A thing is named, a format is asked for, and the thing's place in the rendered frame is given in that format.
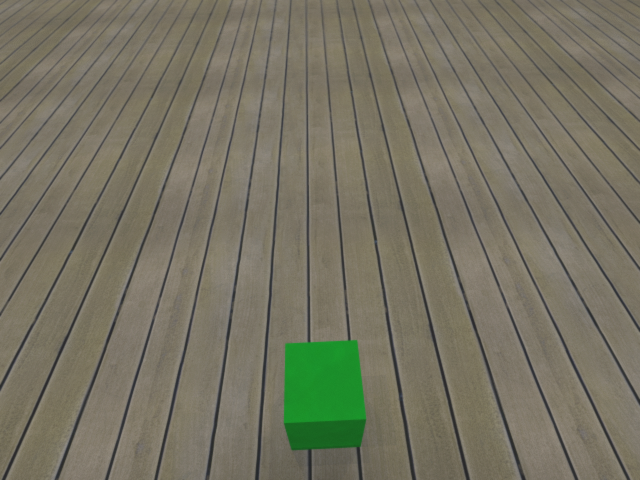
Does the carton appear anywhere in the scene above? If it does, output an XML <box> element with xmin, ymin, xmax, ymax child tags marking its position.
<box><xmin>284</xmin><ymin>340</ymin><xmax>366</xmax><ymax>450</ymax></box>

